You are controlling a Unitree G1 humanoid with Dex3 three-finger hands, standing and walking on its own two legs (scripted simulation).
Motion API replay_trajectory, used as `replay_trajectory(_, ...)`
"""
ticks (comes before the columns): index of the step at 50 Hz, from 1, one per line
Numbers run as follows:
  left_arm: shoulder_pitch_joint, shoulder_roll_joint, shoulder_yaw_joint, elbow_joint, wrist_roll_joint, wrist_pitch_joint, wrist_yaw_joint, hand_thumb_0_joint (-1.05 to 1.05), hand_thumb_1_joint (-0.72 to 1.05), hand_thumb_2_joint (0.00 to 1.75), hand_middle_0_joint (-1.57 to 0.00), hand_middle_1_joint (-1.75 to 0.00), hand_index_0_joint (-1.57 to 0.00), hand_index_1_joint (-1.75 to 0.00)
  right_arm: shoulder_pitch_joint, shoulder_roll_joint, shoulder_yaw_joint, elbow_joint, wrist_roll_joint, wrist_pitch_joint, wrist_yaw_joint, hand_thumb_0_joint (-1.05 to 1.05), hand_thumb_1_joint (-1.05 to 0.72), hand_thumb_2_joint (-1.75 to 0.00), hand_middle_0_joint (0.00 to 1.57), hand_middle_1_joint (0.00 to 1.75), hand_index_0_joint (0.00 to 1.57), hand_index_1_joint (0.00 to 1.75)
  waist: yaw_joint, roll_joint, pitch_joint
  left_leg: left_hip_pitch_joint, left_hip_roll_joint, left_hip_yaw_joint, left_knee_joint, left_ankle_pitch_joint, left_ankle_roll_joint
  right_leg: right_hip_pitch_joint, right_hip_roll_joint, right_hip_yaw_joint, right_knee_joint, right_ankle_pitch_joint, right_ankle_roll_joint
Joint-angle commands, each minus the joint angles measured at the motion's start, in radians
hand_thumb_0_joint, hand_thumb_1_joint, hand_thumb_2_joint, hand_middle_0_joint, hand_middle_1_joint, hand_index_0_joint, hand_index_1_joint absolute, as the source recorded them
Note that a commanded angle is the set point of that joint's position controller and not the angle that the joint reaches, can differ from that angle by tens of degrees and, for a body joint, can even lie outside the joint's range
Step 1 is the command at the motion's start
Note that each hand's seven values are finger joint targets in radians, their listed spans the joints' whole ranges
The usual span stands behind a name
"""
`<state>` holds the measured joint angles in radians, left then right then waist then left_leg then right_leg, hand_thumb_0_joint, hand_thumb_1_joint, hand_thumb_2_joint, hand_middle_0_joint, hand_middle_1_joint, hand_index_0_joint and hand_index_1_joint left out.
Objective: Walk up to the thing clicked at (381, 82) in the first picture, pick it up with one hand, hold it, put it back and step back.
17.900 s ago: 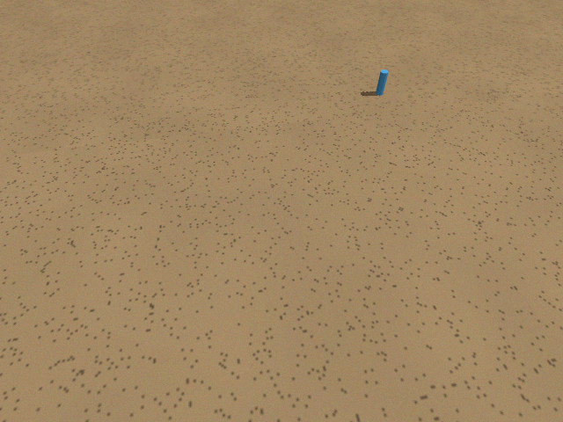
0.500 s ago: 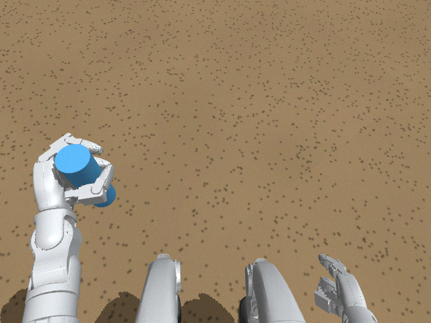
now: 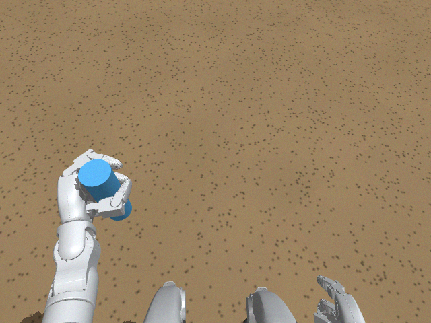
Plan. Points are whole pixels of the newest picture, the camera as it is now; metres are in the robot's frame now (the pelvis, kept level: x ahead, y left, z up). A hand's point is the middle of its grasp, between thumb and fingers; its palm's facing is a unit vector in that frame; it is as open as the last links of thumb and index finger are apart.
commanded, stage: lift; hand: left
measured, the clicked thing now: (109, 193) +0.34 +0.21 +0.01
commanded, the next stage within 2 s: hold in 0.66 s
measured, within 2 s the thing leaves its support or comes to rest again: neither
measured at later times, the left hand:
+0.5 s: hand (113, 176) +0.35 +0.18 +0.07, palm faces +0.21 -0.98 +0.00, open 6.7 cm
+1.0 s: hand (116, 167) +0.35 +0.17 +0.09, palm faces +0.21 -0.98 +0.01, open 6.8 cm
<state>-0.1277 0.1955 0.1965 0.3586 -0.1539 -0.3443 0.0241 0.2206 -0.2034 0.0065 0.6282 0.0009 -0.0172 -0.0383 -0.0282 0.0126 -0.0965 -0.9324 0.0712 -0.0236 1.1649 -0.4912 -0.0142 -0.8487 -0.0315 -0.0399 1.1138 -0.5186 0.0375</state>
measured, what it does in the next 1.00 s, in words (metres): stands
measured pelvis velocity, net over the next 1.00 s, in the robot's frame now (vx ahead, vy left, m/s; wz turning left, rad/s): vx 0.02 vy -0.01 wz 0.00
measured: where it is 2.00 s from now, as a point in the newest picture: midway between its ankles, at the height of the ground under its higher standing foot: outside the picture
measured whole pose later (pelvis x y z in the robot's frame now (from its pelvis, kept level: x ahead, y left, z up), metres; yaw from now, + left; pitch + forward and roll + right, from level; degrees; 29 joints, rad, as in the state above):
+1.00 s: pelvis +0.02 -0.01 +0.04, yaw +0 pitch +8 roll -2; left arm -0.12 0.15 0.16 0.39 -0.14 -0.36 0.05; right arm 0.22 -0.21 -0.01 0.65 -0.01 0.01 -0.02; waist -0.02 0.01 -0.04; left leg -0.63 0.07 0.00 0.91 -0.41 -0.02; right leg -0.56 -0.03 -0.03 0.86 -0.44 0.03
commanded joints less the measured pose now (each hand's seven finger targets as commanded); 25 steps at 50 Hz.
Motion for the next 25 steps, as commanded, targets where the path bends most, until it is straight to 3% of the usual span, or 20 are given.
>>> replay_trajectory(1,-0.233,0.124,0.033,-0.215,0.002,-0.082,0.006,0.0,0.37,1.17,-1.17,-1.28,-1.2,-1.26,0.008,-0.148,-0.061,-0.113,-0.004,-0.037,-0.012,0.0,-0.9,-0.89,0.2,0.3,0.2,0.3,-0.007,0.041,-0.326,0.317,-0.032,-0.01,-0.224,0.209,0.007,0.142,0.038,-0.021,-0.185,0.255,-0.049)
replay_trajectory(5,-0.241,0.123,0.031,-0.223,-0.001,-0.089,0.011,0.0,0.38,1.16,-1.16,-1.27,-1.19,-1.25,-0.007,-0.141,-0.056,-0.115,-0.004,-0.036,-0.013,0.0,-0.89,-0.89,0.2,0.3,0.2,0.3,0.003,0.023,-0.305,0.327,-0.039,0.008,-0.24,0.217,0.012,0.196,0.034,-0.009,-0.224,0.275,-0.041)
replay_trajectory(9,-0.249,0.109,0.019,-0.204,0.007,-0.09,0.013,0.0,0.39,1.17,-1.17,-1.27,-1.2,-1.26,-0.01,-0.141,-0.059,-0.112,-0.006,-0.033,-0.011,0.0,-0.89,-0.89,0.2,0.3,0.2,0.3,-0.002,0.028,-0.28,0.352,-0.036,0.004,-0.28,0.173,0.008,0.186,0.036,-0.016,-0.248,0.23,-0.044)
replay_trajectory(13,-0.264,0.116,0.024,-0.23,0.001,-0.094,0.011,0.0,0.41,1.19,-1.18,-1.28,-1.2,-1.27,-0.005,-0.139,-0.059,-0.106,-0.008,-0.033,-0.012,0.0,-0.89,-0.89,0.2,0.3,0.2,0.3,-0.004,0.043,-0.295,0.378,-0.041,0.016,-0.282,0.236,0.009,0.234,0.035,-0.007,-0.264,0.298,-0.041)
replay_trajectory(18,-0.26,0.101,0.014,-0.205,-0.002,-0.097,0.01,0.0,0.43,1.2,-1.2,-1.29,-1.22,-1.28,-0.028,-0.138,-0.057,-0.107,-0.006,-0.032,-0.008,0.0,-0.89,-0.89,0.2,0.3,0.2,0.3,0.0,0.033,-0.247,0.386,-0.04,0.013,-0.315,0.207,0.008,0.244,0.035,-0.011,-0.288,0.265,-0.041)
replay_trajectory(22,-0.235,0.109,0.025,-0.204,0.002,-0.093,0.014,0.0,0.44,1.2,-1.19,-1.29,-1.22,-1.27,-0.015,-0.142,-0.061,-0.105,-0.009,-0.028,-0.007,0.0,-0.89,-0.89,0.2,0.3,0.2,0.3,0.003,0.031,-0.282,0.426,-0.039,0.01,-0.331,0.253,0.005,0.289,0.039,-0.015,-0.295,0.302,-0.042)
replay_trajectory(23,-0.249,0.095,0.009,-0.215,0.003,-0.095,0.014,0.0,0.46,1.2,-1.2,-1.29,-1.23,-1.28,-0.018,-0.141,-0.061,-0.106,-0.008,-0.029,-0.005,0.0,-0.89,-0.89,0.2,0.3,0.2,0.3,0.001,0.034,-0.273,0.429,-0.038,0.011,-0.332,0.262,0.004,0.277,0.041,-0.017,-0.292,0.312,-0.043)
replay_trajectory(25,-0.26,0.095,0.013,-0.221,-0.004,-0.1,0.013,0.0,0.45,1.2,-1.2,-1.3,-1.23,-1.29,-0.019,-0.138,-0.06,-0.104,-0.008,-0.025,-0.006,0.0,-0.89,-0.89,0.2,0.3,0.2,0.3,-0.002,0.033,-0.255,0.425,-0.041,0.018,-0.333,0.266,0.007,0.295,0.04,-0.012,-0.305,0.322,-0.039)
